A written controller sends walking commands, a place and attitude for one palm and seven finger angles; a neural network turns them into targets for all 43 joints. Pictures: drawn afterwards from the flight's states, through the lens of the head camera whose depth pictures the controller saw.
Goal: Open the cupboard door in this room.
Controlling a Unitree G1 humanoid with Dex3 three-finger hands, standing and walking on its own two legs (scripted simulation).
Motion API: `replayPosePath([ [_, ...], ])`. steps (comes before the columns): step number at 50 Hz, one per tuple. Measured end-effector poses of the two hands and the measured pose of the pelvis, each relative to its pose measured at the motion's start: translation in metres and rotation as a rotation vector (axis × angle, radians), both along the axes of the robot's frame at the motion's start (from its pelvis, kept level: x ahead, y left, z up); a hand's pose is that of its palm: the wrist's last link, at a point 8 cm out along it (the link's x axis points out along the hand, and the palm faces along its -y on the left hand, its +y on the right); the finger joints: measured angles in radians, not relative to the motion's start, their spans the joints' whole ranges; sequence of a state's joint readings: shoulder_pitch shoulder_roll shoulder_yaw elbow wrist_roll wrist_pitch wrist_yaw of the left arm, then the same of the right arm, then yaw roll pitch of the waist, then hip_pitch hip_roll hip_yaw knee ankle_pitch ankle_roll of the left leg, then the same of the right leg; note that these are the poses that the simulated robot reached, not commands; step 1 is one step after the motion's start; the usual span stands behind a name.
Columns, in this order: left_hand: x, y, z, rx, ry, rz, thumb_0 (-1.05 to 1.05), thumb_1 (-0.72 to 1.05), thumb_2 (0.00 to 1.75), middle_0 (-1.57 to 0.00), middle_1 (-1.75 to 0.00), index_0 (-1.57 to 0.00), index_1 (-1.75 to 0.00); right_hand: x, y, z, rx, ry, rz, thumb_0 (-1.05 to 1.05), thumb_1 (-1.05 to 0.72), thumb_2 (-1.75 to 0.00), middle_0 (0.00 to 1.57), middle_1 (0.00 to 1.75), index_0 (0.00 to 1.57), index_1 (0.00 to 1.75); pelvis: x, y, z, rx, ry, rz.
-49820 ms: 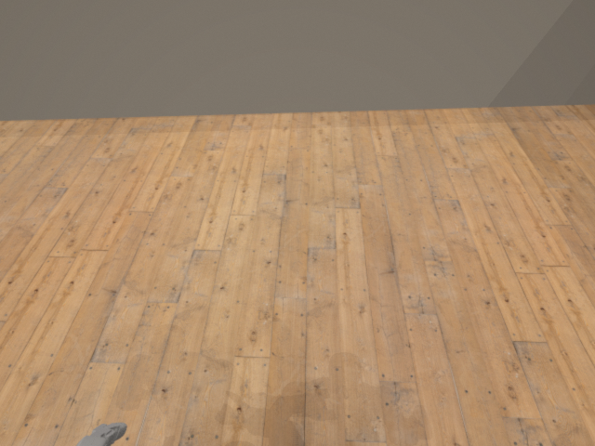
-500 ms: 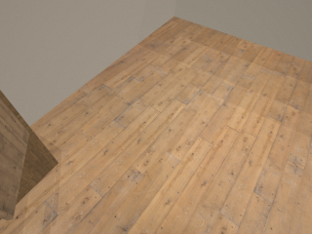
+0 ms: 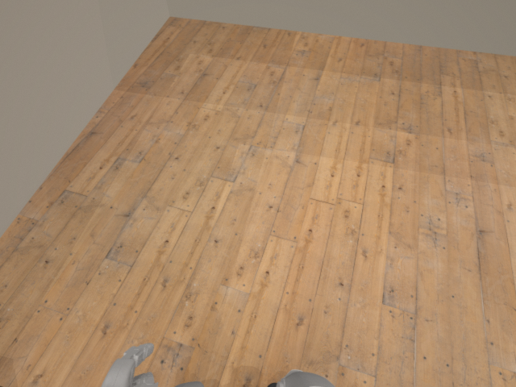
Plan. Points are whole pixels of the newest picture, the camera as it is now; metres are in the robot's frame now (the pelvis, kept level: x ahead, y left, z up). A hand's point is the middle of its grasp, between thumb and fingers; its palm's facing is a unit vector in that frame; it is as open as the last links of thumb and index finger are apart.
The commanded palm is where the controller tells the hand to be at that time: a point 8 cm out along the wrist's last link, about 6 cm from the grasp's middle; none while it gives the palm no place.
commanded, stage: walk to a spot facing it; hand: left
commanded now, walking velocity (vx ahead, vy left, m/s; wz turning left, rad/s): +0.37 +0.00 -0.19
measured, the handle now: out of the picture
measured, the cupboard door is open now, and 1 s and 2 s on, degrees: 45 45 45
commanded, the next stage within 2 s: turn to face it in 0.82 s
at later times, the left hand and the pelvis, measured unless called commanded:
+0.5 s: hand (168, 359) +0.18 +0.17 -0.17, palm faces +0.00 -0.99 -0.12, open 7.3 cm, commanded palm none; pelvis +0.27 +0.02 +0.00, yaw -6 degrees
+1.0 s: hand (229, 149) +0.69 +0.08 -0.16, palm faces -0.30 -0.93 -0.20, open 7.3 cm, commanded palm none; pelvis +0.52 -0.06 +0.00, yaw -15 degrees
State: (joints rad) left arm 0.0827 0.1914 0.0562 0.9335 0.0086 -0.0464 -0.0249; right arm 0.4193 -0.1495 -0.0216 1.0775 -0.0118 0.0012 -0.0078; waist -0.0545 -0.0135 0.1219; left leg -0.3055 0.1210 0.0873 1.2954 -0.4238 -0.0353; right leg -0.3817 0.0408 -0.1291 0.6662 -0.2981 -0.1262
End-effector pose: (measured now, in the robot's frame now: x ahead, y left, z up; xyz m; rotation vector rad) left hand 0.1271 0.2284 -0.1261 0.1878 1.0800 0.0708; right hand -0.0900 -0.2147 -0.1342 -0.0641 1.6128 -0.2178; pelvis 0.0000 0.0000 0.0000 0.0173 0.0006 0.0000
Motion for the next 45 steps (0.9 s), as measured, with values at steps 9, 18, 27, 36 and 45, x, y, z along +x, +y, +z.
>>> replayPosePath([
  [9, 0.004, 0.004, 0.021, 0.063, 0.182, 0.053, -0.01, 0.95, 0.9, -0.2, -0.3, -0.2, -0.3, 0.23, -0.025, 0.017, -0.021, -0.407, 0.063, 0.0, -0.91, -0.9, 0.19, 0.3, 0.19, 0.3, 0.086, -0.011, 0.024, 0.007, 0.028, -0.057],
  [18, 0.006, -0.011, 0.006, 0.003, 0.388, 0.136, 0.0, 0.92, 0.9, -0.2, -0.3, -0.2, -0.3, 0.392, -0.013, 0.02, -0.009, -0.523, 0.137, 0.0, -0.91, -0.9, 0.19, 0.3, 0.19, 0.3, 0.186, -0.002, 0.015, -0.007, 0.02, -0.079],
  [27, 0.098, -0.005, -0.017, -0.058, 0.503, 0.09, 0.01, 0.91, 0.9, -0.2, -0.3, -0.2, -0.3, 0.465, 0.002, 0.013, -0.073, -0.525, 0.087, 0.0, -0.91, -0.9, 0.2, 0.3, 0.2, 0.3, 0.294, 0.018, 0.001, -0.009, 0.004, -0.123],
  [36, 0.324, 0.012, 0.004, 0.002, 0.198, -0.055, 0.02, 0.95, 0.9, -0.2, -0.3, -0.2, -0.3, 0.392, 0.004, 0.027, -0.092, -0.167, -0.08, 0.0, -0.93, -0.9, 0.2, 0.3, 0.2, 0.3, 0.378, 0.014, 0.024, -0.023, 0.004, -0.178],
  [45, 0.503, -0.045, 0.006, 0.034, 0.092, -0.244, 0.01, 0.93, 0.9, -0.19, -0.3, -0.19, -0.3, 0.375, 0.026, 0.024, 0.008, 0.079, -0.248, 0.0, -0.91, -0.9, 0.19, 0.3, 0.19, 0.3, 0.468, -0.022, 0.012, -0.015, 0.022, -0.243],
])
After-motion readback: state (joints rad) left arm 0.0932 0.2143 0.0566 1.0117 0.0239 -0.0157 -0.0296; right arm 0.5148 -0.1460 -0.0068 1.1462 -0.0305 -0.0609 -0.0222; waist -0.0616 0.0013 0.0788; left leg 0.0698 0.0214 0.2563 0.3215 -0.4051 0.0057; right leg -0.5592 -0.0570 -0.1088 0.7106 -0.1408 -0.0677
